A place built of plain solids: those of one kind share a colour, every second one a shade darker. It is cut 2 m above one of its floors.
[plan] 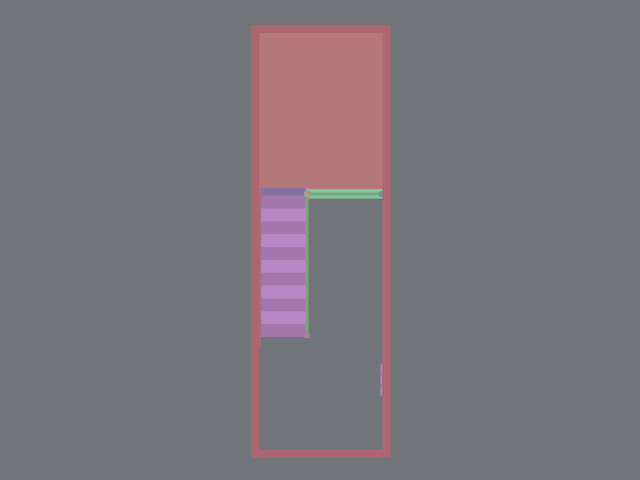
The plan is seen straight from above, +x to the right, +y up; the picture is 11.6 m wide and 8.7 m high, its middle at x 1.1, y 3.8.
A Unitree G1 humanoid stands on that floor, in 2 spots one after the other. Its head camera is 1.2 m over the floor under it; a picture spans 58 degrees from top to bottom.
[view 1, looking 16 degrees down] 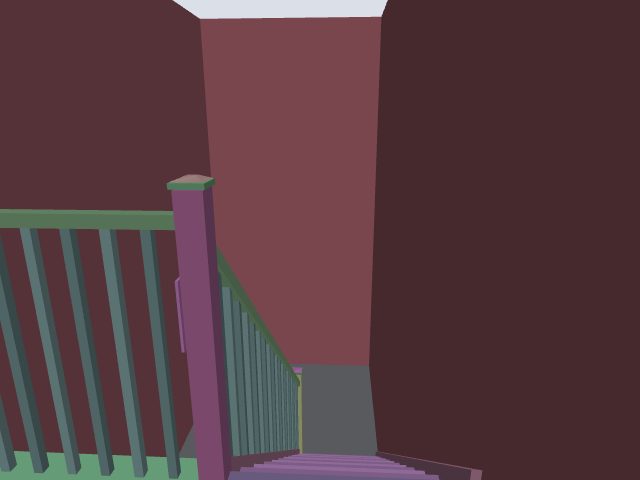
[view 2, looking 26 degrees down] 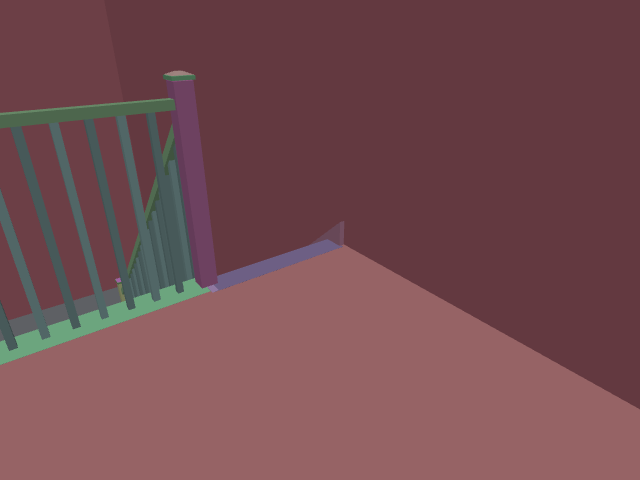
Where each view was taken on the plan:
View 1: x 0.44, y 5.83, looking -87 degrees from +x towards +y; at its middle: wall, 6.07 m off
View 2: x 1.56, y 6.55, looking -127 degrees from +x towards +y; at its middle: string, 2.82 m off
